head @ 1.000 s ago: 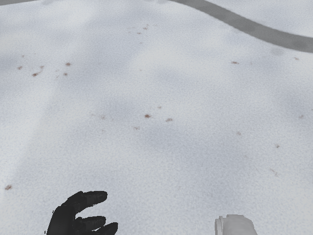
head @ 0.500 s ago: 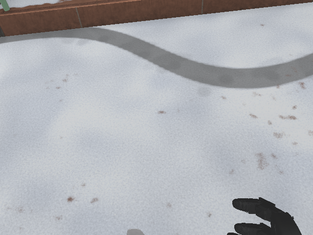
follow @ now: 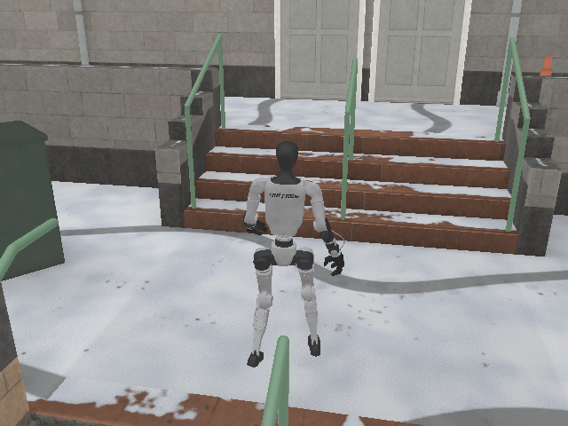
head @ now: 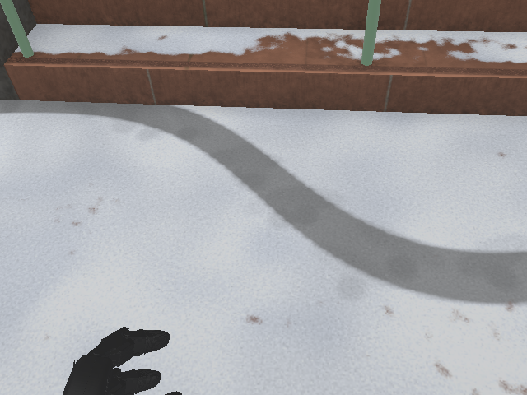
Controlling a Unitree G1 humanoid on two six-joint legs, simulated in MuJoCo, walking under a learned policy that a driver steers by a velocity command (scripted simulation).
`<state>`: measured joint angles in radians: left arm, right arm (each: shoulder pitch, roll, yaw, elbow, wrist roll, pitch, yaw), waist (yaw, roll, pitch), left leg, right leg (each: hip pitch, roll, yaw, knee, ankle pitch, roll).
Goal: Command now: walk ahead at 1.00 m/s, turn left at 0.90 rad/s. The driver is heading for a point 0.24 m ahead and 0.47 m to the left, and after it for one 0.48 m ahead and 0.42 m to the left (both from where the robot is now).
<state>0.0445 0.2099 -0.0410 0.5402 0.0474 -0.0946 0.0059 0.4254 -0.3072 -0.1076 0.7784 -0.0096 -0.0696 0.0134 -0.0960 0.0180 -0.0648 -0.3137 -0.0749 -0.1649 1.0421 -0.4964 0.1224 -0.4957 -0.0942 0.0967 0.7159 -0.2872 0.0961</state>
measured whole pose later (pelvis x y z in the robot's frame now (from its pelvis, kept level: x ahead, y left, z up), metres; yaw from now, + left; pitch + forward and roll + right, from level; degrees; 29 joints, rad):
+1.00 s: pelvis +0.54 -0.04 +0.02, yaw +57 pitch +1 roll -1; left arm 0.13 0.24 0.05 0.63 0.02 0.02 0.05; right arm 0.16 -0.30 -0.07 0.60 0.02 0.07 -0.03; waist 0.02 0.00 0.06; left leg -0.55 0.00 -0.05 1.09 -0.43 -0.05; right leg -0.41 -0.01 -0.01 0.47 -0.08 -0.01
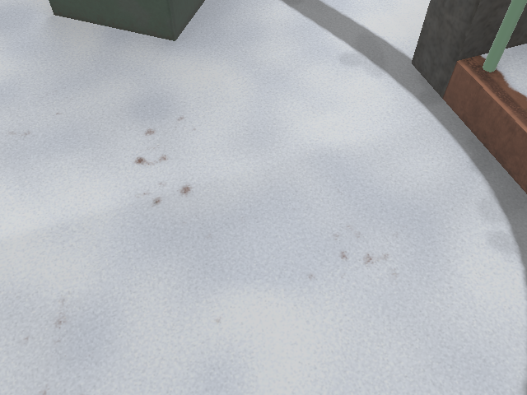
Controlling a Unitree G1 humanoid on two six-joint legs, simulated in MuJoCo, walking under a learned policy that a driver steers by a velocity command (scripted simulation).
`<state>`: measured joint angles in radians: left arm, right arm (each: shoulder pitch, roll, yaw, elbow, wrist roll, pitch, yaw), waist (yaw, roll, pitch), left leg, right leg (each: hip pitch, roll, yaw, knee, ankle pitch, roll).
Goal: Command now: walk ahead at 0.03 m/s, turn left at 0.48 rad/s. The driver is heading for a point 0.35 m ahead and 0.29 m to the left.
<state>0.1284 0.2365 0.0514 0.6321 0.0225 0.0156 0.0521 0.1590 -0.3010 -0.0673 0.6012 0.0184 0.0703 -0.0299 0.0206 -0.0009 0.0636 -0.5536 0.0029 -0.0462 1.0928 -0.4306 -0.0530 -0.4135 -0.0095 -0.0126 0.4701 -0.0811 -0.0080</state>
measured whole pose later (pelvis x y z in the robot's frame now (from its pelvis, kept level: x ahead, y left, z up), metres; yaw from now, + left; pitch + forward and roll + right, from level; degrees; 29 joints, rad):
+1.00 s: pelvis +0.24 +0.10 -0.03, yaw +32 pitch +1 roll -1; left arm 0.28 0.30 0.05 0.75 -0.01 -0.07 0.02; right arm 0.13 -0.33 -0.08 0.60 0.01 -0.01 0.04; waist 0.03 0.01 0.10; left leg -0.56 -0.10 0.05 0.70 -0.18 0.14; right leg -0.21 -0.04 -0.01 1.26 -0.53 0.07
